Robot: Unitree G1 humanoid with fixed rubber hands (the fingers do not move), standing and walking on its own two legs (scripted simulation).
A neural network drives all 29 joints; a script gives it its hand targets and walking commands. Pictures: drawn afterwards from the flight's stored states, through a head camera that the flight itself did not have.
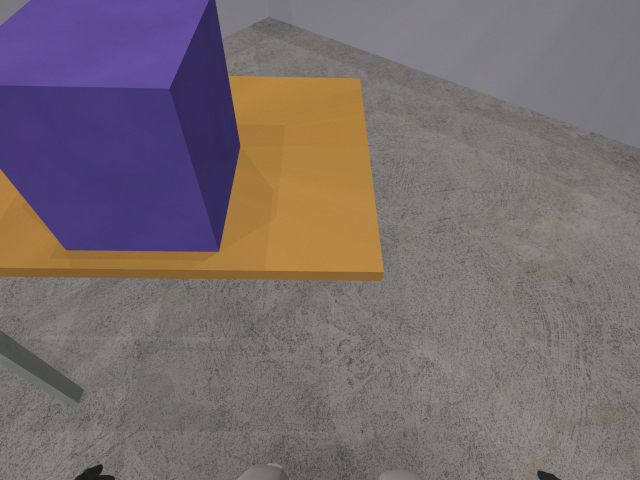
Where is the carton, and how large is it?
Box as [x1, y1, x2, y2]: [0, 0, 239, 251]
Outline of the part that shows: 30,0 0,26 0,168 66,249 218,251 239,149 239,141 215,1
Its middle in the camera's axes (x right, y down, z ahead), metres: -0.26 -0.17 +0.55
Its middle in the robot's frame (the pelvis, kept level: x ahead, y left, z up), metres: +0.55 +0.27 +0.14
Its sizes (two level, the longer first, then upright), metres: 0.250 0.223 0.258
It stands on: a table, 0.75 m high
